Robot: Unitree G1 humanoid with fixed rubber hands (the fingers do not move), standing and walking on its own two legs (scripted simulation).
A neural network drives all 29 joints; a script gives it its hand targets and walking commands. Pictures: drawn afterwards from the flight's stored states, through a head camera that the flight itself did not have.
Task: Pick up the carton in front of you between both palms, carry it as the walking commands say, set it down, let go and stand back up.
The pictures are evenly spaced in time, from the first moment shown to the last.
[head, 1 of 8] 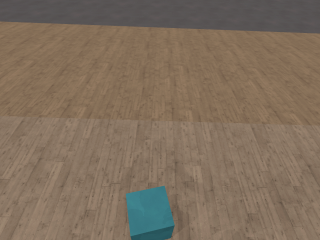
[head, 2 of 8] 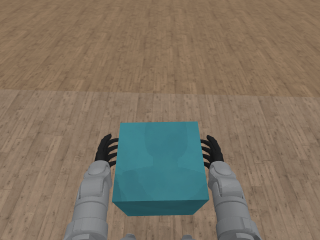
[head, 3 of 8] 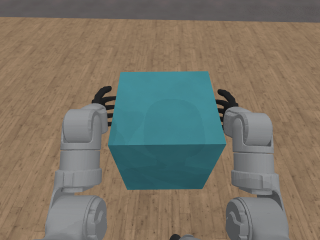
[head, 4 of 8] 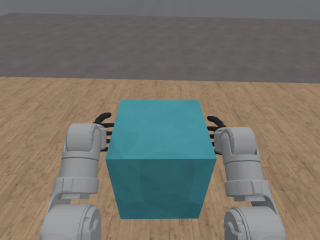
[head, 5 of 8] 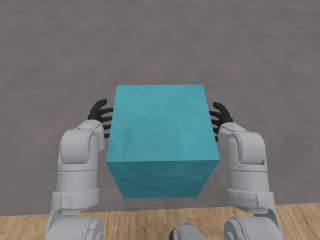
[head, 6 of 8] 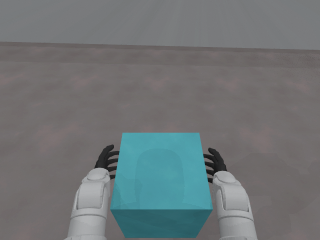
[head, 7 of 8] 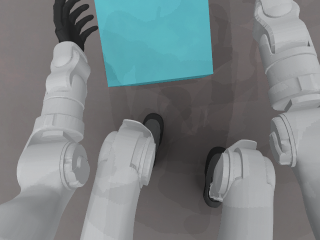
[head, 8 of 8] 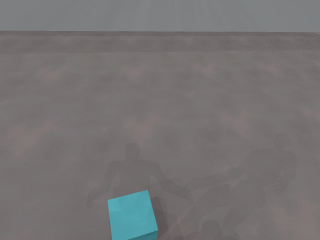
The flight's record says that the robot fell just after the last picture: no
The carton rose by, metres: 0.69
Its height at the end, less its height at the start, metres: -0.35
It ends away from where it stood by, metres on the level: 5.45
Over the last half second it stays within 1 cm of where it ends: yes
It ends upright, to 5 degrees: yes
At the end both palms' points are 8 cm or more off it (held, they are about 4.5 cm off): yes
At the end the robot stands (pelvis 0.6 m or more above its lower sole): yes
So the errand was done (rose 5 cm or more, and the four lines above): yes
